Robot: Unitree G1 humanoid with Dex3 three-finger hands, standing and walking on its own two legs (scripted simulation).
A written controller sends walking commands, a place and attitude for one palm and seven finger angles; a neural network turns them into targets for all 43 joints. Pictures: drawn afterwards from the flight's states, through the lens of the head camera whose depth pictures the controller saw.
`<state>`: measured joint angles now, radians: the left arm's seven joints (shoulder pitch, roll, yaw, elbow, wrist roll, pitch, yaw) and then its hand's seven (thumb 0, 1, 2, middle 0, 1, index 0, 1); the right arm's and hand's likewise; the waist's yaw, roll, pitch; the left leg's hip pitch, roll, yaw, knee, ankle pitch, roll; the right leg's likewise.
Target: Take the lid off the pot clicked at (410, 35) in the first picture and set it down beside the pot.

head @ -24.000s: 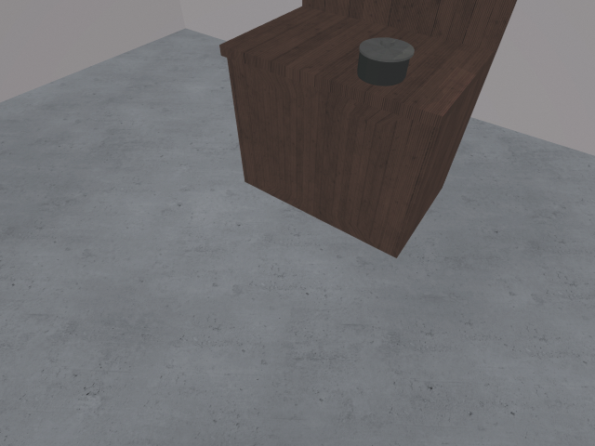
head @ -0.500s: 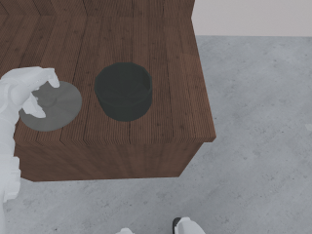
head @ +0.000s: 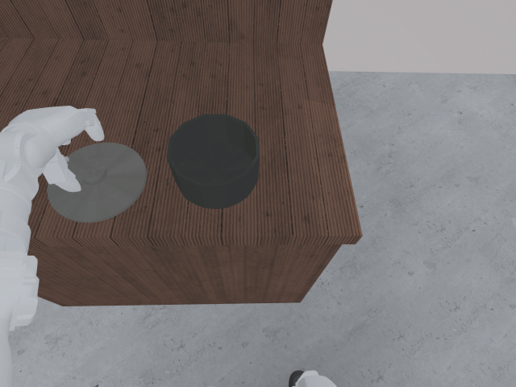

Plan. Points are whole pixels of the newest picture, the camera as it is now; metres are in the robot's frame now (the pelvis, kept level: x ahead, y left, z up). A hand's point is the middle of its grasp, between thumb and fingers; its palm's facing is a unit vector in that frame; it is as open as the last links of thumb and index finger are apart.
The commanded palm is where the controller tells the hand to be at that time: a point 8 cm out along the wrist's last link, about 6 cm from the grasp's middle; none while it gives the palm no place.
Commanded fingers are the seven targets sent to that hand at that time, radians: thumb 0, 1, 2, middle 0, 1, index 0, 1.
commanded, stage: raise the empty hand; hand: left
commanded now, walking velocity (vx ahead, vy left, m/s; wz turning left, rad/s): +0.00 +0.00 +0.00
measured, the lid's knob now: (93, 173) +0.48 +0.27 -0.01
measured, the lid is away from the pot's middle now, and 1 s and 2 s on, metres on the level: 0.22 0.22 0.22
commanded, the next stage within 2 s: draw the hand back to the body in 0.96 s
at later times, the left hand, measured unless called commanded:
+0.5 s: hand (45, 132) +0.47 +0.29 +0.11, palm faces -0.40 -0.07 -0.91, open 11.0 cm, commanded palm +0.47 +0.29 +0.17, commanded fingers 0.00 0.05 0.52 -0.31 -0.94 -0.31 -0.94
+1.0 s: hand (27, 105) +0.48 +0.29 +0.15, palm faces -0.36 -0.07 -0.93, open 11.0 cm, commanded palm +0.48 +0.28 +0.21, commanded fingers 0.00 0.05 0.52 -0.31 -0.94 -0.31 -0.94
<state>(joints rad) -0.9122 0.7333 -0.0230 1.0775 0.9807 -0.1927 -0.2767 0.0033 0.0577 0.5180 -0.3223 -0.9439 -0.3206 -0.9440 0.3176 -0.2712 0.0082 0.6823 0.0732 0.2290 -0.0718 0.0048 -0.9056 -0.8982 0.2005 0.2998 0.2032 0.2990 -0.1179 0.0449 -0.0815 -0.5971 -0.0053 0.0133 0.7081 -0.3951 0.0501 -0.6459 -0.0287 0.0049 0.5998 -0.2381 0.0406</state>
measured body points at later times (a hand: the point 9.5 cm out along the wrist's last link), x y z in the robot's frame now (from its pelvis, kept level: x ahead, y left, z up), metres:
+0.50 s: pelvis +0.01 +0.00 +0.01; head +0.09 +0.00 +0.46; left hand +0.48 +0.29 +0.16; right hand +0.05 -0.27 -0.12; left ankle -0.04 +0.08 -0.72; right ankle +0.02 -0.16 -0.72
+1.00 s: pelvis +0.01 +0.00 +0.02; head +0.09 +0.00 +0.46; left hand +0.49 +0.29 +0.21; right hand +0.08 -0.26 -0.11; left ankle -0.04 +0.08 -0.72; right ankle +0.02 -0.16 -0.72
